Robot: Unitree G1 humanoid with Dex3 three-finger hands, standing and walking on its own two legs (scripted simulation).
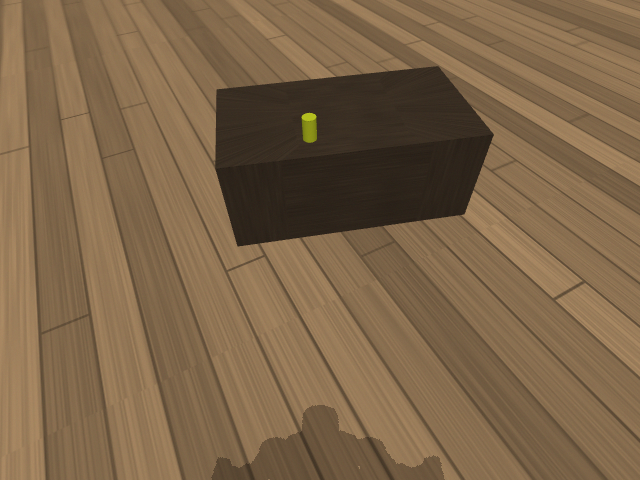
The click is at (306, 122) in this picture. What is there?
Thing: squat round
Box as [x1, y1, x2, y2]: [302, 113, 316, 142]
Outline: 305,113 302,115 303,139 307,142 311,142 316,139 316,119 314,114
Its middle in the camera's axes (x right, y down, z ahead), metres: -0.03 -0.41 +1.41
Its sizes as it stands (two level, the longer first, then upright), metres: 0.053 0.053 0.091
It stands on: a support 0.42 m high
